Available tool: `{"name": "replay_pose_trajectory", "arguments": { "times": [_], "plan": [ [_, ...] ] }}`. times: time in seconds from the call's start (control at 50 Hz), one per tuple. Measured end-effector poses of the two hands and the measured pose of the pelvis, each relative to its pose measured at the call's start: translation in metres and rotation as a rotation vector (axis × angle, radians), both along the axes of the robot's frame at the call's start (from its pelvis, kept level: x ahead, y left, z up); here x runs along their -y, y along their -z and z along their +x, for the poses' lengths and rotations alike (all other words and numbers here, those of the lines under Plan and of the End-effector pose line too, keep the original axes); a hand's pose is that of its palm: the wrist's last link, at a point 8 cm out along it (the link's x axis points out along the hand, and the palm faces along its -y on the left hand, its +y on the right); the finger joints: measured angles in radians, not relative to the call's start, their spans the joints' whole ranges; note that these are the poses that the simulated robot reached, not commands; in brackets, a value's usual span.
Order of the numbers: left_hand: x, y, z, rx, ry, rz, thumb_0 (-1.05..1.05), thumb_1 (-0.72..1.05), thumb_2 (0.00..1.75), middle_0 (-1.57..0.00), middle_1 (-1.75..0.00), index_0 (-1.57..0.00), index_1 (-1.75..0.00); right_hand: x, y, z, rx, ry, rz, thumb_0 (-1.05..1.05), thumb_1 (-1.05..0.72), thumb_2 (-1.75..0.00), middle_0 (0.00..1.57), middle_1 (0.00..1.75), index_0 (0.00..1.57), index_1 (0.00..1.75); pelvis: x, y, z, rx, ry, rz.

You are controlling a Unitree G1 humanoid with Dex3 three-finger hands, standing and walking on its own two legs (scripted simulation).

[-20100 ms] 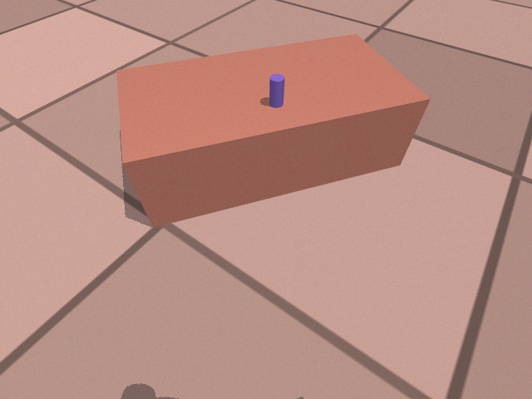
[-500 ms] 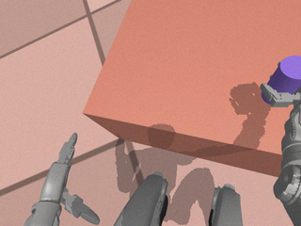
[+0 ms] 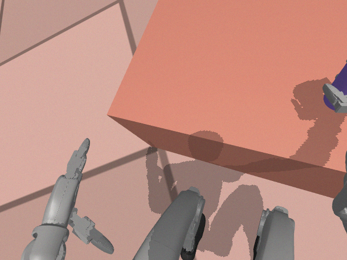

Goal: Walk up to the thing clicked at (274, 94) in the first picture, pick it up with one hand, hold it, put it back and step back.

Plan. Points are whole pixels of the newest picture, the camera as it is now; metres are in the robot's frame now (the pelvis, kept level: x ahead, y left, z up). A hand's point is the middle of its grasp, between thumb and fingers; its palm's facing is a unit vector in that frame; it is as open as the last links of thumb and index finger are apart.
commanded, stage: lower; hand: right
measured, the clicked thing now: out of the picture +0.53 -0.22 -0.03
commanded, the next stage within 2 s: loosen in 1.00 s
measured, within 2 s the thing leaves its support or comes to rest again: rests again in 0.84 s
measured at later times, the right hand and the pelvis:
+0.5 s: hand (340, 90) +0.54 -0.22 -0.09, palm faces +0.20 +0.98 +0.01, open 9.0 cm; pelvis +0.00 +0.00 -0.03, yaw +2 degrees
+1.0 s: hand (335, 95) +0.55 -0.22 -0.12, palm faces +0.20 +0.98 +0.01, open 9.0 cm; pelvis -0.01 +0.00 -0.06, yaw +2 degrees
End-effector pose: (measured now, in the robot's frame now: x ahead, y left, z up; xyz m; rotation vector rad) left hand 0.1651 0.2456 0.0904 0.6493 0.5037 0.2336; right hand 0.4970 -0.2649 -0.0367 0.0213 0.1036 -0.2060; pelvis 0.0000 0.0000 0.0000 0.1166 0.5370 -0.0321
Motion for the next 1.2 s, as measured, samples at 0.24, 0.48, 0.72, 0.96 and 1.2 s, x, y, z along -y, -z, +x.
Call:
{"name": "replay_pose_trajectory", "arguments": {
  "times": [0.24,0.48,0.72,0.96,1.2],
  "plan": [
    [-0.004,-0.004,-0.004,-0.001,-0.009,0.108,-0.01,-0.54,0.07,-0.06,-0.05,-0.05,-0.05,0.002,0.034,0.009,0.017,-0.012,-0.009,0.0,0.34,-1.15,0.76,1.14,0.8,1.16,0.001,0.02,-0.002,-0.036,-0.009,0.012],
    [-0.002,-0.008,-0.002,0.035,0.027,0.134,-0.01,-0.54,0.08,-0.06,-0.05,-0.05,-0.05,0.0,0.049,0.015,0.001,-0.005,-0.006,-0.01,0.35,-1.16,0.75,1.16,0.8,1.18,0.0,0.032,-0.004,-0.046,-0.014,0.019],
    [-0.007,-0.011,-0.005,0.039,0.037,0.192,-0.01,-0.55,0.08,-0.06,-0.05,-0.05,-0.05,-0.002,0.066,0.018,0.007,-0.006,-0.009,-0.01,0.35,-1.16,0.75,1.16,0.8,1.18,-0.003,0.044,-0.007,-0.055,-0.024,0.015],
    [-0.007,-0.012,-0.007,0.043,0.051,0.226,-0.01,-0.55,0.07,-0.06,-0.05,-0.05,-0.05,-0.001,0.079,0.02,-0.001,-0.01,-0.007,-0.01,0.36,-1.16,0.76,1.15,0.81,1.17,-0.003,0.054,-0.009,-0.064,-0.028,0.017],
    [-0.007,-0.018,-0.012,0.07,0.069,0.277,-0.01,-0.55,0.07,-0.06,-0.05,-0.05,-0.05,0.001,0.081,0.022,0.027,-0.012,-0.015,-0.01,0.35,-1.14,0.78,1.11,0.83,1.13,-0.002,0.065,-0.017,-0.06,-0.029,0.019]
  ]
}}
